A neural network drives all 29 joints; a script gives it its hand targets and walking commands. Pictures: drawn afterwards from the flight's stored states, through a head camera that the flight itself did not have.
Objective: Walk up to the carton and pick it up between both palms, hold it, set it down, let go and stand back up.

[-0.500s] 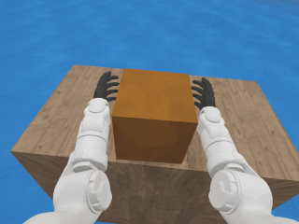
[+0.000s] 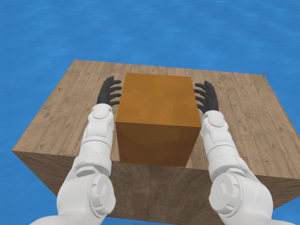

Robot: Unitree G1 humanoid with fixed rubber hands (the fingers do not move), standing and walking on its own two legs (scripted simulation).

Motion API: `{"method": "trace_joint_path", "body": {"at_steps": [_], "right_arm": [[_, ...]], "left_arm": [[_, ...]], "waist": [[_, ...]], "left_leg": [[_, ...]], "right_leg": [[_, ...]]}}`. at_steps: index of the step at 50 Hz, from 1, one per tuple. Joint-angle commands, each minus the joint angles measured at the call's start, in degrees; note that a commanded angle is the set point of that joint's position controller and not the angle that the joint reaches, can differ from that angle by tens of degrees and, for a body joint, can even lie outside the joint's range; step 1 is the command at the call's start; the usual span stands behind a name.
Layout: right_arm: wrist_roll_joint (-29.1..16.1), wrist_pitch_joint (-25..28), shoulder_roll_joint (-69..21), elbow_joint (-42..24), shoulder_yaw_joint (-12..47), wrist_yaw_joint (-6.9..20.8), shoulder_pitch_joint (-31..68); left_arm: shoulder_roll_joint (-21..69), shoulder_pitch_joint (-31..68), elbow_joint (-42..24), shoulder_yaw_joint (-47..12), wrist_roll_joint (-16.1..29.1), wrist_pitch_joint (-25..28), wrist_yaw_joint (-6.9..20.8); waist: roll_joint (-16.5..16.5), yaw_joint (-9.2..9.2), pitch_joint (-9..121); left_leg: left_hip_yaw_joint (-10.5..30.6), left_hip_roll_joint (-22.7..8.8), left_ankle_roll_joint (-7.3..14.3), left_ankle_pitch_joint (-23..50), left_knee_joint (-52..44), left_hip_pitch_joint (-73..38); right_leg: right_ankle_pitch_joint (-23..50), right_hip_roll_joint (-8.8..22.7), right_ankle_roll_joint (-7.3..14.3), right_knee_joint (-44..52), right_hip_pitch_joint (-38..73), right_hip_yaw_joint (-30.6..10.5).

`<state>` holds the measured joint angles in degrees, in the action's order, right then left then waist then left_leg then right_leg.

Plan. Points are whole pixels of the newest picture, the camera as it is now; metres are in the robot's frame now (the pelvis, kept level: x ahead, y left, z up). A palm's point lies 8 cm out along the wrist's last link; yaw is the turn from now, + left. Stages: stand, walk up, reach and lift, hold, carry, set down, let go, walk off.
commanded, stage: set down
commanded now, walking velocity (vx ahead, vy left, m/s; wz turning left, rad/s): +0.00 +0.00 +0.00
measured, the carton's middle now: (155, 119) +0.42 +0.05 +0.05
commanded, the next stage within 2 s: none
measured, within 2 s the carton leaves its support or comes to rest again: rests again in 0.22 s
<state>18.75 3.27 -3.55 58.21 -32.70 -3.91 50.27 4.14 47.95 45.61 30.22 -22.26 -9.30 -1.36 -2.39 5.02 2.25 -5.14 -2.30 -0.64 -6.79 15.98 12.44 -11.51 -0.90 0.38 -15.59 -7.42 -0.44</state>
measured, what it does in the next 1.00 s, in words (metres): stands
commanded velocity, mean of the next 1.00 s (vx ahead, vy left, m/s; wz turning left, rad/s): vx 0.00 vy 0.00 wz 0.00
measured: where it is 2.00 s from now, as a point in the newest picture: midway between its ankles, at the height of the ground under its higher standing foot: outside the picture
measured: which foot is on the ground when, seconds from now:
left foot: down 0.00-1.00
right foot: down 0.00-1.00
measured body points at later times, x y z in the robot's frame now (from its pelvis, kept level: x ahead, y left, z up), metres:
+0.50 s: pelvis -0.01 +0.01 +0.00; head +0.01 +0.03 +0.45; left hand +0.40 +0.20 +0.10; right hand +0.43 -0.09 +0.11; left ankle +0.01 +0.12 -0.75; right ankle -0.04 -0.11 -0.75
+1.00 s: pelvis -0.01 +0.01 +0.00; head +0.02 +0.03 +0.45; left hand +0.40 +0.20 +0.10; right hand +0.43 -0.10 +0.10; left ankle +0.01 +0.12 -0.75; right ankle -0.04 -0.11 -0.75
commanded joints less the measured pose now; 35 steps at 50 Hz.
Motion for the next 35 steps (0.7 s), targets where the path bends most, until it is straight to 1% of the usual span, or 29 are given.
{"method": "trace_joint_path", "body": {"at_steps": [1,5,11,16,18,20,22,24,27,29,35], "right_arm": [[1.35,4.11,-29.21,-3.77,14.75,8.94,35.25],[1.97,3.35,-29.36,-3.44,13.72,9.04,33.30],[3.20,3.34,-30.07,-5.04,12.94,9.26,32.47],[4.82,4.36,-30.00,-6.48,11.87,9.87,32.10],[5.21,4.59,-29.74,-5.99,11.44,10.10,31.11],[5.73,4.59,-29.39,-5.59,10.78,10.32,30.16],[6.25,4.48,-28.70,-5.22,9.94,10.52,29.13],[6.55,4.32,-28.38,-5.33,9.75,10.73,28.65],[6.76,4.20,-28.36,-5.90,9.89,10.92,28.32],[6.89,4.09,-28.41,-5.60,9.76,11.04,27.41],[7.14,3.88,-27.96,-5.84,9.44,11.16,26.06]], "left_arm": [[24.48,34.71,-3.66,-12.79,0.52,2.67,3.33],[23.60,33.03,-3.13,-10.72,-0.34,2.38,4.04],[23.38,33.09,-4.66,-9.99,-1.21,2.63,4.61],[24.32,32.88,-5.53,-10.72,-1.68,3.67,4.15],[24.49,32.30,-5.70,-10.82,-2.16,3.82,3.84],[24.39,31.44,-5.58,-10.46,-2.54,3.83,3.65],[24.55,30.47,-5.57,-10.15,-2.91,3.59,3.60],[24.49,29.56,-5.35,-9.74,-3.24,3.39,3.53],[24.44,28.64,-5.34,-9.32,-3.49,3.36,3.41],[24.50,28.01,-5.69,-9.18,-3.97,3.39,3.40],[24.60,26.36,-5.86,-8.73,-4.66,3.20,3.57]], "waist": [[1.24,0.67,30.95],[0.51,0.78,28.14],[0.55,0.75,27.65],[1.75,0.91,29.57],[2.44,0.99,28.95],[2.15,1.00,27.58],[2.72,0.80,26.09],[1.99,0.98,25.20],[1.53,1.29,25.32],[1.93,1.37,24.68],[1.58,1.06,23.06]], "left_leg": [[-4.42,1.60,0.21,22.23,3.24,-16.26],[-4.70,1.93,0.78,20.11,2.26,-15.07],[-5.18,2.05,1.29,19.26,1.80,-14.66],[-5.37,1.74,0.89,19.92,2.30,-15.80],[-5.55,1.51,0.66,20.44,2.46,-15.98],[-5.36,1.38,0.63,20.29,2.32,-16.56],[-5.32,1.24,0.45,19.60,2.31,-16.75],[-5.18,1.17,0.69,19.22,2.12,-16.91],[-5.40,1.25,1.00,18.53,1.96,-16.65],[-5.52,1.27,0.96,18.71,1.92,-16.15],[-5.35,1.32,1.24,18.19,1.90,-16.15]], "right_leg": [[25.43,-0.82,-4.19,-2.30,5.64,5.37],[24.78,-0.50,-4.48,-2.17,6.35,4.91],[23.96,-0.26,-4.80,-2.45,6.21,4.97],[20.38,-0.52,-4.13,-1.95,4.23,5.44],[19.26,-0.66,-3.89,-1.74,3.59,5.61],[17.54,-0.81,-3.82,-1.34,2.53,5.77],[15.04,-0.83,-3.39,-0.70,1.45,5.88],[13.54,-0.97,-3.22,-0.47,0.70,5.89],[12.92,-0.80,-3.53,-0.47,0.55,5.88],[13.18,-0.78,-3.49,-0.45,0.84,5.78],[12.15,-0.77,-3.56,-0.28,0.17,5.68]]}}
